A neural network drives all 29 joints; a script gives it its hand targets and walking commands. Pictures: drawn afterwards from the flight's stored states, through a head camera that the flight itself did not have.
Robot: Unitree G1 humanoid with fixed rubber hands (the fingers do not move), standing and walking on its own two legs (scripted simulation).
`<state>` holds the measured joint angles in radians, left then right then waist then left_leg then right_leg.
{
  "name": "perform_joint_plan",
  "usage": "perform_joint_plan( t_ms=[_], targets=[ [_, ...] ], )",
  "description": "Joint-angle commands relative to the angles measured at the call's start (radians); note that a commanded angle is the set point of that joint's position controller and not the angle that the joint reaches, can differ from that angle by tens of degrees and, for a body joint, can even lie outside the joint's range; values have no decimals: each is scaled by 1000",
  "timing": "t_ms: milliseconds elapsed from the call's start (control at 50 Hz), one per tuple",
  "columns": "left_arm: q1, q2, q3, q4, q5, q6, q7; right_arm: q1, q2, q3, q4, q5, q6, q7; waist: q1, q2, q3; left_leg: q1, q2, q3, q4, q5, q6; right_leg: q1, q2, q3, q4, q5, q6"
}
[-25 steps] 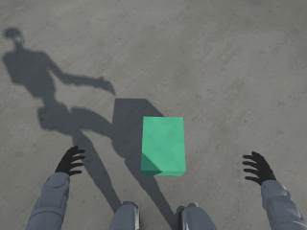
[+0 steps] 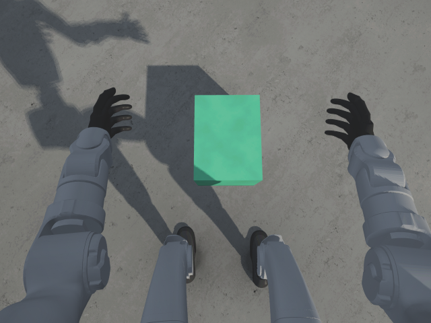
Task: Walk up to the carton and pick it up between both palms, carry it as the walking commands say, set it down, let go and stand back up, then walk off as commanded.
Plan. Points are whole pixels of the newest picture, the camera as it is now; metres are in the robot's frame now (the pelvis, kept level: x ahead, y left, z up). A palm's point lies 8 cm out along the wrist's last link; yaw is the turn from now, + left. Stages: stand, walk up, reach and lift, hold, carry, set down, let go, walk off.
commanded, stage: reach and lift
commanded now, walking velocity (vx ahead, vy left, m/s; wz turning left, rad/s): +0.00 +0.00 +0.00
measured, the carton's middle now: (226, 143) +0.54 -0.02 -0.58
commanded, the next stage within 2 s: none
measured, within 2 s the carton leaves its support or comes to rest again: neither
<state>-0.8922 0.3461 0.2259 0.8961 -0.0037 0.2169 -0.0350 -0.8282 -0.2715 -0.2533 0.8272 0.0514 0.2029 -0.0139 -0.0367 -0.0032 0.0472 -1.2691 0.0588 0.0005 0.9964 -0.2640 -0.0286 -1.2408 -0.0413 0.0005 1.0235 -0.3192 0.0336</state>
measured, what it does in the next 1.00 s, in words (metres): lowers itself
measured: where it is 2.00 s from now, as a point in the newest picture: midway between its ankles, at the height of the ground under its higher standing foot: (223, 266)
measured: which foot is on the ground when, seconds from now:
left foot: down 0.00-1.00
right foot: down 0.00-1.00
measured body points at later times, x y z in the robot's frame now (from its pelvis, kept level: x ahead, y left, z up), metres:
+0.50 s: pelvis +0.02 +0.00 -0.03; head +0.33 +0.00 +0.29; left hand +0.54 +0.20 -0.16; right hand +0.52 -0.22 -0.15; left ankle +0.09 +0.14 -0.65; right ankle +0.07 -0.14 -0.65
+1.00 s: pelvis -0.01 +0.00 -0.17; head +0.33 +0.00 +0.12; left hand +0.54 +0.19 -0.31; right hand +0.53 -0.22 -0.30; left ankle +0.09 +0.14 -0.65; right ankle +0.07 -0.14 -0.65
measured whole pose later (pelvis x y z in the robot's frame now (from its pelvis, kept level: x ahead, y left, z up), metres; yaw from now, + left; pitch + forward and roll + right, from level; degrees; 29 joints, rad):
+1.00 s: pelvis -0.01 +0.00 -0.17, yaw +0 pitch +50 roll +0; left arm -1.22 0.34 0.22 0.89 -0.05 0.16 0.06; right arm -1.19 -0.30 -0.27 0.86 0.11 0.14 -0.06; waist -0.03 -0.02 -0.02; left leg -2.08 0.06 -0.04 1.66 -0.45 -0.04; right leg -2.05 -0.03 0.03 1.69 -0.52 0.03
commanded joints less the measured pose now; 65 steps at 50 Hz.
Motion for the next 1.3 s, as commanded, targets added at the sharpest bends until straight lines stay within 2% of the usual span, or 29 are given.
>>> perform_joint_plan(
  t_ms=[0,80,220,320,380,440,560,660,780,920,1100,1280],
  targets=[
    [-266,121,44,-74,15,-35,11,-256,-120,-29,-75,-5,-36,0,5,38,-828,469,-97,37,-54,69,-1,238,94,-68,-98,77,16],
    [-345,108,74,-72,31,-61,22,-339,-117,-51,-69,-24,-62,0,11,38,-925,448,-105,34,-17,157,-1,207,104,-68,-64,164,16],
    [-433,65,93,-62,42,-89,38,-428,-109,-91,-53,-54,-94,5,-3,31,-1063,417,-121,26,41,320,9,112,116,-72,-19,322,18],
    [-401,42,118,-140,67,-94,37,-391,-97,-121,-106,-72,-103,15,-8,40,-1233,481,-127,18,72,522,14,98,119,-69,1,497,17],
    [-379,29,135,-180,85,-96,28,-377,-87,-135,-145,-81,-104,25,-3,47,-1252,472,-126,19,82,581,14,72,120,-65,4,534,18],
    [-377,18,143,-190,94,-97,16,-382,-68,-141,-153,-88,-100,36,4,43,-1197,394,-122,27,89,524,10,49,118,-64,14,494,20],
    [-441,7,142,-109,103,-87,13,-455,-47,-143,-67,-98,-89,40,11,24,-996,138,-113,33,151,221,-2,-96,111,-76,99,255,19],
    [-501,35,137,-70,96,-75,34,-516,-78,-147,-29,-88,-86,16,11,22,-1033,44,-119,46,282,102,-10,-193,118,-93,229,137,19],
    [-555,73,79,-99,35,-70,67,-560,-128,-113,-60,-34,-80,-20,1,31,-1178,6,-126,66,439,99,-18,-222,121,-100,379,129,11],
    [-594,120,5,-132,-47,-80,95,-591,-165,-29,-90,61,-81,-51,13,41,-1270,-47,-115,73,578,139,-14,-250,111,-84,516,173,7],
    [-636,129,-25,-22,-90,-115,109,-635,-170,13,14,83,-108,-70,17,31,-1135,-211,-97,65,701,95,-10,-377,95,-73,645,122,7],
    [-716,151,-61,66,-128,-150,133,-724,-201,41,93,108,-144,-94,10,19,-1084,-266,-86,59,815,66,-8,-420,76,-73,761,83,13]
  ],
)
